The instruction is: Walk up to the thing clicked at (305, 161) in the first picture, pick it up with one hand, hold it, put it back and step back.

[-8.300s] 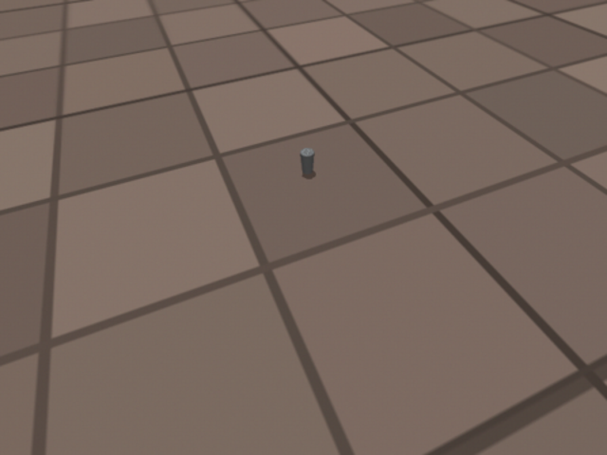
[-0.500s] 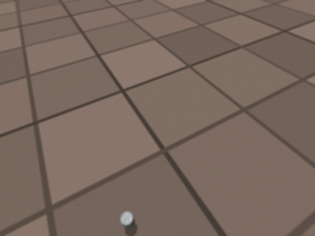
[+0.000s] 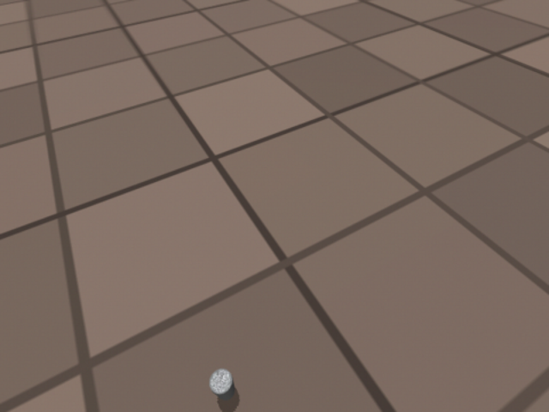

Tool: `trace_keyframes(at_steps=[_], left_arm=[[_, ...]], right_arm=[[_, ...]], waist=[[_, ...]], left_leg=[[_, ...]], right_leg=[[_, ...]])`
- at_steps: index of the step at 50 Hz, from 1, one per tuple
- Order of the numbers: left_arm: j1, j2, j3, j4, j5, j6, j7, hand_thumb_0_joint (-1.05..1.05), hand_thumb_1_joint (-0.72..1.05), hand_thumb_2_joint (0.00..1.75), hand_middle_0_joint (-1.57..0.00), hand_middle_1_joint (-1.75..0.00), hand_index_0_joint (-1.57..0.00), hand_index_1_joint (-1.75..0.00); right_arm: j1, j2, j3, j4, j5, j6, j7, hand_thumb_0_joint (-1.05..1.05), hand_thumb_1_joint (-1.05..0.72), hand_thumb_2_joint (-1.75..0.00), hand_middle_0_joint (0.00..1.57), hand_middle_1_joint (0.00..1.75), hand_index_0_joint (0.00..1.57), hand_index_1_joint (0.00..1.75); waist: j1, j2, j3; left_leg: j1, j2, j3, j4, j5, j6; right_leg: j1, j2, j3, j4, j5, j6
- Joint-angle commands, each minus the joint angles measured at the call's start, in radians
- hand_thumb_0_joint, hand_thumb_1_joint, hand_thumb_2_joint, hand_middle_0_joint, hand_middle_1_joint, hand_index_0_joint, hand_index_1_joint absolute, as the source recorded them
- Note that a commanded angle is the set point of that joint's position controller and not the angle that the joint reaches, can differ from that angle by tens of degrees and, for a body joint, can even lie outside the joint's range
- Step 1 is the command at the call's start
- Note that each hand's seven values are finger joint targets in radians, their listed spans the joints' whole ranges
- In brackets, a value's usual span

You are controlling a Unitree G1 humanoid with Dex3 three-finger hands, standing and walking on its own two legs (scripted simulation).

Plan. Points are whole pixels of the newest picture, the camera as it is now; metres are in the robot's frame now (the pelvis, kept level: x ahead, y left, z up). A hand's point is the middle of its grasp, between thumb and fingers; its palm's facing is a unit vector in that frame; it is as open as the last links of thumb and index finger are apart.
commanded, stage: go down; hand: left
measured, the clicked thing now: (223, 386) +0.35 +0.23 -0.72
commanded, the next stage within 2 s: none
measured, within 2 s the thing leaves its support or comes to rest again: neither
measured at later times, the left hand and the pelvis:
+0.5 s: hand out of the picture +0.14 +0.28 -0.18, palm faces +0.04 -0.94 -0.34, open 15.3 cm; pelvis -0.01 +0.02 -0.04, yaw +0 degrees
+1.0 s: hand out of the picture +0.14 +0.29 -0.20, palm faces +0.07 -0.95 -0.32, open 17.2 cm; pelvis -0.01 +0.03 -0.09, yaw +1 degrees
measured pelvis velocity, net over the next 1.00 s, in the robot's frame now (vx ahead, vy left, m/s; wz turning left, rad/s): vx -0.01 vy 0.03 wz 0.02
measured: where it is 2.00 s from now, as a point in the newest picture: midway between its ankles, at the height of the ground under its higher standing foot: outside the picture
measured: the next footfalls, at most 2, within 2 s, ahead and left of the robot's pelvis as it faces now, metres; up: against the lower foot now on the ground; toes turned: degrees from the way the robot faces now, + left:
none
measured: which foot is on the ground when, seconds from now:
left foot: down 0.00-1.00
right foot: down 0.00-1.00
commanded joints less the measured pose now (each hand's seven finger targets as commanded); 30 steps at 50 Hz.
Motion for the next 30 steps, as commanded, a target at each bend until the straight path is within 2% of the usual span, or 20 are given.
trace_keyframes(at_steps=[1,2,3,4,5,6,7,8,10,12,14,17,19,21,22,24,26,27,28,30], left_arm=[[-0.04,0.216,0.045,-0.054,-0.007,-0.017,0.018,0.0,0.9,0.9,-0.2,-0.3,-0.2,-0.3],[-0.035,0.217,0.045,-0.055,-0.005,-0.018,0.018,0.0,0.82,0.82,-0.12,-0.22,-0.12,-0.22],[-0.386,0.034,0.039,-0.406,-0.052,-0.105,0.033,0.0,0.74,0.74,-0.04,-0.14,-0.04,-0.14],[-0.46,0.094,0.061,-0.332,-0.052,-0.092,0.035,0.0,0.66,0.66,-0.02,-0.06,-0.03,-0.06],[-0.283,0.204,0.135,-0.162,-0.027,-0.05,0.043,0.0,0.58,0.58,-0.02,-0.03,-0.03,-0.03],[-0.204,0.204,0.154,-0.102,-0.022,-0.031,0.031,0.0,0.5,0.5,-0.03,-0.05,-0.03,-0.04],[-0.265,0.225,0.158,-0.152,0.001,-0.035,0.023,0.0,0.42,0.42,-0.02,-0.06,-0.03,-0.05],[-0.3,0.271,0.192,-0.194,0.015,-0.046,0.019,0.0,0.34,0.34,-0.03,-0.04,-0.03,-0.04],[-0.122,0.253,0.224,-0.098,0.061,-0.022,-0.003,0.0,0.19,0.21,-0.04,-0.06,-0.05,-0.06],[-0.035,0.23,0.245,-0.153,0.071,-0.003,-0.012,0.0,0.11,0.16,-0.05,-0.05,-0.06,-0.04],[-0.068,0.204,0.238,-0.236,0.068,0.031,-0.005,0.0,0.01,0.11,-0.07,-0.04,-0.08,-0.03],[-0.103,0.185,0.227,-0.273,0.067,0.087,0.0,0.0,-0.14,0.07,-0.08,-0.03,-0.08,-0.02],[-0.122,0.182,0.225,-0.362,0.06,0.104,-0.004,0.0,-0.24,0.07,-0.08,-0.03,-0.08,-0.03],[-0.086,0.156,0.223,-0.391,0.048,0.12,-0.009,0.0,-0.36,0.04,-0.09,-0.04,-0.09,-0.04],[-0.058,0.143,0.218,-0.414,0.044,0.125,-0.013,0.0,-0.41,0.04,-0.09,-0.04,-0.09,-0.05],[-0.074,0.165,0.239,-0.522,0.036,0.119,-0.013,0.0,-0.47,0.04,-0.1,-0.06,-0.09,-0.06],[-0.019,0.132,0.227,-0.554,0.034,0.126,-0.019,0.0,-0.52,0.03,-0.1,-0.06,-0.09,-0.07],[-0.049,0.158,0.238,-0.642,0.034,0.125,-0.019,0.0,-0.52,0.03,-0.11,-0.06,-0.09,-0.07],[-0.014,0.185,0.271,-0.66,0.033,0.128,-0.012,0.0,-0.53,0.02,-0.11,-0.05,-0.09,-0.06],[0.059,0.168,0.266,-0.708,0.034,0.143,-0.01,0.0,-0.53,0.05,-0.1,-0.07,-0.09,-0.08]], right_arm=[[-0.027,-0.208,-0.037,-0.055,-0.002,-0.026,-0.014,0.0,-0.9,-0.9,0.2,0.3,0.2,0.3],[-0.038,-0.209,-0.038,-0.057,-0.001,-0.026,-0.013,0.0,-0.93,-0.9,0.2,0.3,0.2,0.3],[-0.03,-0.041,-0.002,-0.325,0.068,-0.075,-0.035,0.0,-0.97,-0.92,0.2,0.3,0.2,0.3],[0.022,-0.071,-0.006,-0.272,0.072,-0.076,-0.044,0.0,-0.95,-0.92,0.2,0.3,0.2,0.3],[0.048,-0.101,-0.02,-0.258,0.066,-0.065,-0.048,0.0,-0.96,-0.92,0.2,0.3,0.2,0.3],[0.059,-0.101,-0.033,-0.278,0.064,-0.054,-0.046,0.0,-0.96,-0.92,0.2,0.3,0.2,0.3],[0.065,-0.097,-0.049,-0.3,0.055,-0.058,-0.05,0.0,-0.97,-0.92,0.2,0.3,0.2,0.3],[0.092,-0.097,-0.064,-0.319,0.052,-0.066,-0.055,0.0,-0.95,-0.92,0.2,0.3,0.2,0.3],[0.127,-0.09,-0.083,-0.344,0.034,-0.072,-0.046,0.0,-0.93,-0.91,0.2,0.3,0.2,0.3],[0.134,-0.08,-0.093,-0.393,0.034,-0.074,-0.043,0.0,-0.92,-0.91,0.2,0.3,0.2,0.3],[0.117,-0.073,-0.092,-0.437,0.036,-0.076,-0.044,0.0,-0.9,-0.9,0.2,0.3,0.2,0.3],[0.084,-0.072,-0.089,-0.495,0.04,-0.083,-0.04,0.0,-0.89,-0.89,0.2,0.3,0.2,0.3],[0.083,-0.069,-0.09,-0.53,0.04,-0.093,-0.04,0.0,-0.87,-0.89,0.2,0.3,0.2,0.3],[0.095,-0.067,-0.088,-0.547,0.04,-0.108,-0.042,0.0,-0.85,-0.88,0.2,0.3,0.2,0.3],[0.093,-0.063,-0.087,-0.557,0.041,-0.116,-0.043,0.0,-0.84,-0.88,0.2,0.3,0.2,0.3],[0.104,-0.06,-0.093,-0.574,0.04,-0.129,-0.047,0.0,-0.83,-0.88,0.2,0.3,0.2,0.3],[0.11,-0.056,-0.094,-0.59,0.036,-0.141,-0.048,0.0,-0.82,-0.88,0.2,0.3,0.2,0.3],[0.104,-0.058,-0.096,-0.605,0.036,-0.148,-0.05,0.0,-0.81,-0.88,0.2,0.3,0.2,0.3],[0.107,-0.059,-0.097,-0.609,0.037,-0.152,-0.054,0.0,-0.82,-0.88,0.2,0.3,0.2,0.3],[0.111,-0.053,-0.093,-0.625,0.036,-0.159,-0.057,0.0,-0.81,-0.87,0.2,0.3,0.2,0.3]], waist=[[-0.001,0.003,-0.054],[0.004,0.009,-0.056],[-0.12,0.012,0.042],[-0.082,-0.016,0.003],[-0.059,-0.049,-0.001],[-0.028,-0.042,-0.007],[-0.026,-0.04,-0.077],[-0.023,-0.036,-0.167],[-0.006,-0.035,-0.239],[0.033,0.013,-0.323],[0.03,0.039,-0.313],[0.002,0.012,-0.228],[-0.007,0.014,-0.234],[-0.021,-0.006,-0.219],[-0.012,-0.011,-0.213],[-0.014,0.009,-0.275],[-0.027,0.015,-0.284],[-0.023,0.049,-0.32],[-0.017,0.048,-0.337],[-0.015,0.056,-0.353]], left_leg=[[-0.015,0.108,-0.09,-0.038,0.142,0.044],[-0.007,0.108,-0.092,-0.038,0.152,0.041],[-0.154,-0.055,0.03,0.045,0.017,0.05],[-0.152,-0.054,0.024,0.061,-0.003,0.056],[-0.193,-0.062,0.024,0.086,-0.025,0.06],[-0.213,-0.057,0.027,0.113,0.0,0.056],[-0.227,-0.059,0.024,0.15,0.023,0.058],[-0.218,-0.058,0.018,0.168,0.05,0.058],[-0.288,-0.066,0.01,0.241,0.097,0.056],[-0.288,-0.075,0.012,0.267,0.154,0.046],[-0.286,-0.073,0.009,0.269,0.144,0.038],[-0.364,-0.059,-0.004,0.312,0.078,0.037],[-0.388,-0.051,-0.007,0.344,0.036,0.038],[-0.425,-0.044,-0.016,0.373,-0.003,0.038],[-0.45,-0.043,-0.02,0.391,-0.018,0.038],[-0.455,-0.042,-0.022,0.43,-0.006,0.037],[-0.478,-0.034,-0.031,0.471,-0.007,0.035],[-0.475,-0.031,-0.037,0.491,0.007,0.031],[-0.48,-0.033,-0.037,0.503,0.017,0.031],[-0.49,-0.031,-0.041,0.526,0.049,0.029]], right_leg=[[0.031,-0.158,0.127,-0.034,0.19,-0.004],[0.026,-0.152,0.118,-0.031,0.189,-0.001],[-0.195,-0.032,0.041,0.018,0.078,0.017],[-0.141,-0.031,0.032,0.024,0.026,0.019],[-0.143,-0.03,0.022,0.033,-0.023,0.016],[-0.159,-0.027,0.019,0.061,-0.016,0.012],[-0.164,-0.031,0.021,0.093,0.008,0.014],[-0.134,-0.037,0.028,0.13,0.06,0.017],[-0.131,-0.043,0.029,0.211,0.132,0.017],[-0.103,-0.04,0.029,0.247,0.178,0.009],[-0.139,-0.03,0.024,0.253,0.148,0.005],[-0.245,-0.019,0.012,0.277,0.059,0.002],[-0.294,-0.015,0.01,0.311,0.006,0.001],[-0.347,-0.009,0.002,0.343,-0.036,0.002],[-0.366,-0.01,-0.001,0.36,-0.055,0.002],[-0.384,-0.012,0.002,0.404,-0.043,0.003],[-0.437,-0.008,-0.002,0.454,-0.046,0.004],[-0.449,-0.01,-0.003,0.478,-0.035,0.002],[-0.441,-0.013,-0.001,0.487,-0.028,0.002],[-0.452,-0.013,0.001,0.517,-0.006,0.001]])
